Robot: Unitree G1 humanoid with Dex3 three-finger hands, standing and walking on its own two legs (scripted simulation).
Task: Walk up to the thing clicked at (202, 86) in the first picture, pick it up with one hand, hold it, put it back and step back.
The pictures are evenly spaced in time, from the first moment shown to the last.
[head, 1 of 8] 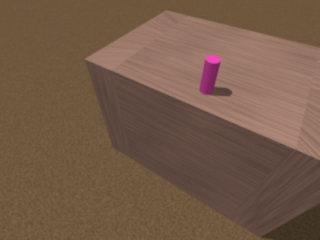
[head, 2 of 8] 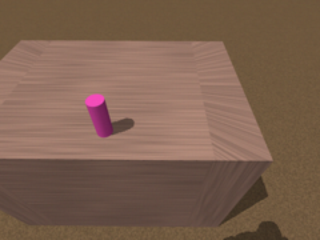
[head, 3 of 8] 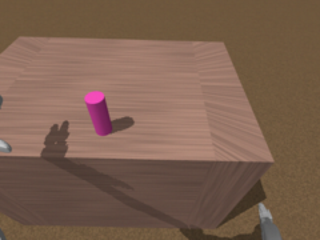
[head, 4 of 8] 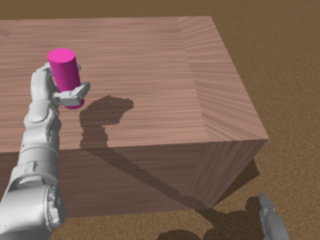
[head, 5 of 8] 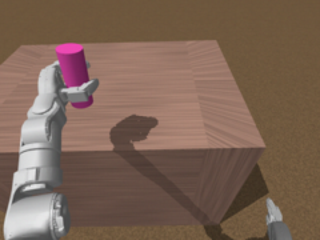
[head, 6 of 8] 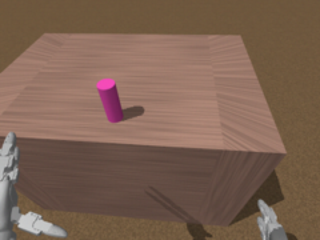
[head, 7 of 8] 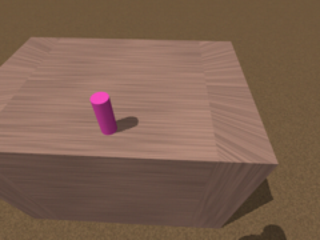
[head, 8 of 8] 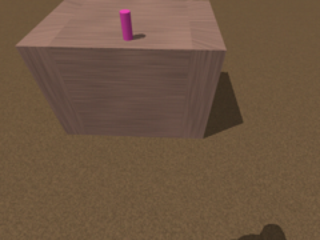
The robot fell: no
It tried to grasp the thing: yes
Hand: left
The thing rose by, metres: 0.28
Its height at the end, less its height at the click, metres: +0.00
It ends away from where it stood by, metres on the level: 0.00
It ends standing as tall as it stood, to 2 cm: yes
